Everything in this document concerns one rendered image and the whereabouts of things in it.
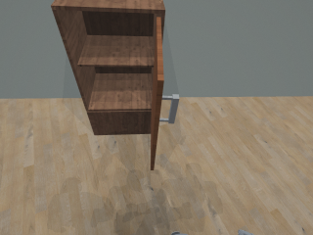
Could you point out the handle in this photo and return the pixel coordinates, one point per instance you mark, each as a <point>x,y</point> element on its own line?
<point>173,108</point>

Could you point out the cupboard door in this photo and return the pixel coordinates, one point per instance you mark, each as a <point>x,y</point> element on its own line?
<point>158,81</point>

